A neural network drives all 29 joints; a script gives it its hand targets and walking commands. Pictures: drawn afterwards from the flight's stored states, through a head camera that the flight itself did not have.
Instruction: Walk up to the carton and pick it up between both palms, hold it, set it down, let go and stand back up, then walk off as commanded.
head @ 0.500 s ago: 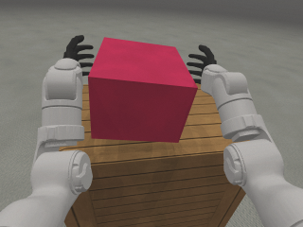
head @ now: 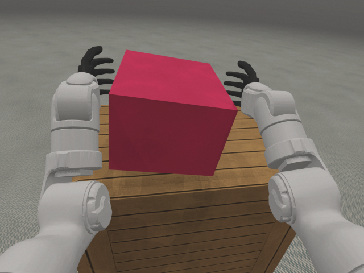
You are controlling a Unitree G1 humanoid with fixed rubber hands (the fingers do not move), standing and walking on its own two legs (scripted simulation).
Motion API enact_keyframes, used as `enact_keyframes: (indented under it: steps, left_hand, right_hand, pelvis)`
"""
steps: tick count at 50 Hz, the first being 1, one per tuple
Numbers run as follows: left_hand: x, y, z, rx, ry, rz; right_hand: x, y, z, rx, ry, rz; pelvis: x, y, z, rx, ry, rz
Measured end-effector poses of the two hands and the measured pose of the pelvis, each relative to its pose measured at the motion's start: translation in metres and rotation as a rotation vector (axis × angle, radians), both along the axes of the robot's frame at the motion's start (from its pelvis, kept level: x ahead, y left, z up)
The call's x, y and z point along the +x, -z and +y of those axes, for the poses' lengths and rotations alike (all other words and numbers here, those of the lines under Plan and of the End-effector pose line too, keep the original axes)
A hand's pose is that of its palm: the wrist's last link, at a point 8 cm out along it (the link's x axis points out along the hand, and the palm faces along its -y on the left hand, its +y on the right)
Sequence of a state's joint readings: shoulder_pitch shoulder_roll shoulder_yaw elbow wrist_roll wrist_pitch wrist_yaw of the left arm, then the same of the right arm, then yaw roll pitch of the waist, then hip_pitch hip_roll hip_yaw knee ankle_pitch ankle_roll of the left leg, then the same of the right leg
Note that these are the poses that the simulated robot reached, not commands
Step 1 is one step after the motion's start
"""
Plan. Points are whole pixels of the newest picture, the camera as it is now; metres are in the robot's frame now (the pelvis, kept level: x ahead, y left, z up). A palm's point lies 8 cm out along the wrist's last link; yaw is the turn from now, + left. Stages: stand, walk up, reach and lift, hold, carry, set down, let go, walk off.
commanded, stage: hold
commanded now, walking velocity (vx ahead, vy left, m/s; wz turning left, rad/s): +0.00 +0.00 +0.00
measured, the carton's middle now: (166, 108) +0.45 +0.02 +0.22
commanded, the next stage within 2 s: set down in 0.94 s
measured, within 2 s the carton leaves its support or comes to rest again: neither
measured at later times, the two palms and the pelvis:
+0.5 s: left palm (84, 79) +0.35 +0.17 +0.32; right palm (251, 86) +0.36 -0.15 +0.32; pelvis +0.00 +0.00 +0.00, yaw +0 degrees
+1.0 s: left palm (87, 77) +0.36 +0.17 +0.32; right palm (250, 83) +0.37 -0.15 +0.31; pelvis +0.01 +0.00 +0.00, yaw +0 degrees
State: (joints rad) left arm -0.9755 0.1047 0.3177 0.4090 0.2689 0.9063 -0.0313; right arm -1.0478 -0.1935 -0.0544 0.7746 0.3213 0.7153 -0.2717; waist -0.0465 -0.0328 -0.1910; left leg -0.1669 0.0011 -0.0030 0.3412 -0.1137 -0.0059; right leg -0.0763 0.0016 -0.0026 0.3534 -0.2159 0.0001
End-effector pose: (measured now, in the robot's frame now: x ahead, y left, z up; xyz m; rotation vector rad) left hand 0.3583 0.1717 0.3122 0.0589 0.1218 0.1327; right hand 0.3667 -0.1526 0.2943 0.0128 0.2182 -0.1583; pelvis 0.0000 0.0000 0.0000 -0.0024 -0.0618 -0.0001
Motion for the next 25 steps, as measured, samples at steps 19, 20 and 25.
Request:
enact_keyframes:
  steps: [19,20,25]
  left_hand:
    - [-0.002,-0.007,0.001,-0.007,-0.020,-0.027]
    - [-0.003,-0.008,0.001,-0.011,-0.019,-0.030]
    - [-0.008,-0.010,0.003,-0.034,-0.004,-0.034]
  right_hand:
    - [-0.004,-0.018,0.002,-0.008,0.001,-0.058]
    - [-0.006,-0.020,0.002,-0.008,0.001,-0.061]
    - [-0.009,-0.021,0.002,-0.006,-0.001,-0.060]
  pelvis:
    - [0.002,0.000,-0.001,0.001,0.000,0.003]
    - [0.002,0.000,-0.001,0.001,0.000,0.003]
    - [0.002,0.000,0.000,0.001,0.000,0.002]
